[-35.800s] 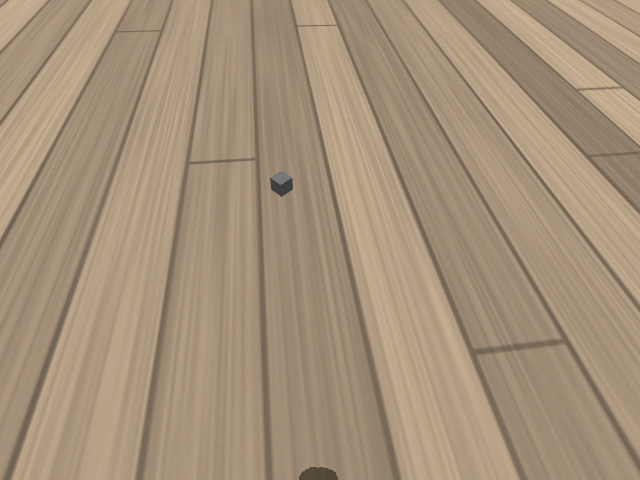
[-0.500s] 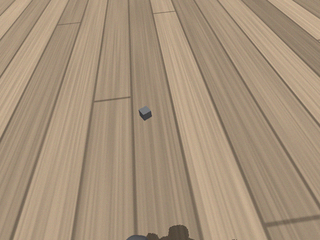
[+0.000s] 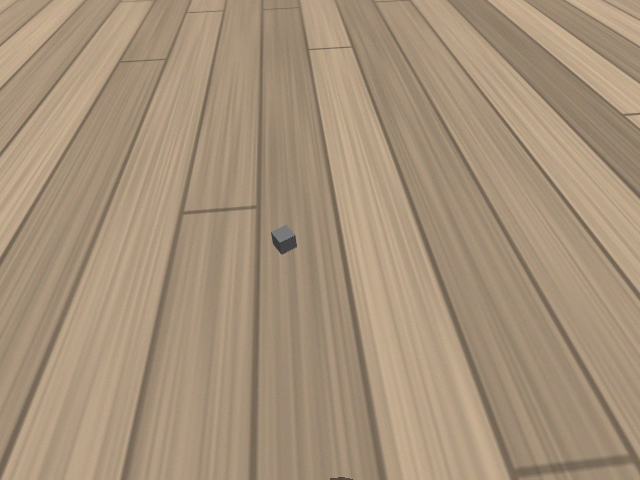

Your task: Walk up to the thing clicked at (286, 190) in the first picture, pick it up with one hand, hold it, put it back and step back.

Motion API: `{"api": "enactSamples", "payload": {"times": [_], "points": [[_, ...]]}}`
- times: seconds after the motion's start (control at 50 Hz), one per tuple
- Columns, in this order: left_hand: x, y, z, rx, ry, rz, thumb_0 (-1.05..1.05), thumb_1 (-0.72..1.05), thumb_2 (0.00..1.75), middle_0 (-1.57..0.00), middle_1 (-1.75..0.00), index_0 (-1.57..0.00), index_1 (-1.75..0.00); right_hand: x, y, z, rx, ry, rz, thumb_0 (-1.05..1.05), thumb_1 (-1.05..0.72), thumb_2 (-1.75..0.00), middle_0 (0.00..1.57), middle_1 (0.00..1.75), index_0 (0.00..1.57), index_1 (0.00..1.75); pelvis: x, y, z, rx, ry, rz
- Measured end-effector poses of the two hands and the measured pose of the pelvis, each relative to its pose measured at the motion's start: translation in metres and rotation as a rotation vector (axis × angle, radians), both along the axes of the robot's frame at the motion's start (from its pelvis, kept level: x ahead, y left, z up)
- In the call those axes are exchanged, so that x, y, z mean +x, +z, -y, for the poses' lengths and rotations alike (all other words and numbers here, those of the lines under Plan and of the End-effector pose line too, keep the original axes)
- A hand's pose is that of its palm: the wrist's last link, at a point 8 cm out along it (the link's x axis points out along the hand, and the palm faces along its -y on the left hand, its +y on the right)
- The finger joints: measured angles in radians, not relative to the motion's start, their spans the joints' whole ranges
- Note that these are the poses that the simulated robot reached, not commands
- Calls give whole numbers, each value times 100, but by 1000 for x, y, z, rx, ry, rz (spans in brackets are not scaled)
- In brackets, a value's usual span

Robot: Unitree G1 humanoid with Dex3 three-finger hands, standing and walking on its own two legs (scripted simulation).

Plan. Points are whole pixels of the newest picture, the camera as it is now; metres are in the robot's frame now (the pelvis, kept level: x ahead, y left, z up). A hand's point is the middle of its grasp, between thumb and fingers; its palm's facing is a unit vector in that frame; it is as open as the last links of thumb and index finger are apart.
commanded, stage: step back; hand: left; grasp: from above
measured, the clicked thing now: (283, 239) +1.14 +0.18 -0.72
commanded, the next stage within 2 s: stand in 0.42 s
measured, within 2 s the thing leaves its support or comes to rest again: neither
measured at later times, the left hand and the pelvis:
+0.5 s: hand out of the picture +0.12 +0.29 -0.15, palm faces +0.01 -0.93 -0.37, open 7.4 cm; pelvis +0.04 +0.03 +0.01, yaw +1 degrees
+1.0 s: hand out of the picture +0.14 +0.28 -0.13, palm faces -0.04 -0.94 -0.34, open 7.4 cm; pelvis +0.06 +0.03 +0.03, yaw +0 degrees
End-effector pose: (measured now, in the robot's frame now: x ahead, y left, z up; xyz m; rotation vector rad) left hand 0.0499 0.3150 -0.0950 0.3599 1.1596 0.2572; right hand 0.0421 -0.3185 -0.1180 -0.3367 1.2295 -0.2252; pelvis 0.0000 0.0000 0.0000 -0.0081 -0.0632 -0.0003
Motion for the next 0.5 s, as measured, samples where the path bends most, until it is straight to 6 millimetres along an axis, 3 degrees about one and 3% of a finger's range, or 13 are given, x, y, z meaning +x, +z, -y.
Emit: {"api": "enactSamples", "payload": {"times": [0.1,0.2,0.36,0.5], "points": [[-1,11,11,1,38,-3,0,90,89,-21,-30,-20,-30,34,2,-3,31,46,12,1,-91,-90,20,30,21,30,14,9,4,17,8,-4],[5,14,4,24,55,-29,0,90,89,-21,-30,-21,-30,58,-2,-11,44,68,5,0,-91,-90,20,30,21,30,27,10,1,15,15,-9],[36,-8,-20,15,53,-24,0,90,89,-21,-30,-20,-30,86,-5,-43,39,78,4,0,-91,-90,20,30,21,30,37,-1,-17,30,23,-6],[57,-14,-20,-35,6,-24,0,90,89,-21,-30,-20,-30,107,9,-62,56,69,69,1,-90,-90,21,30,21,30,43,5,-26,2,9,-13]]}}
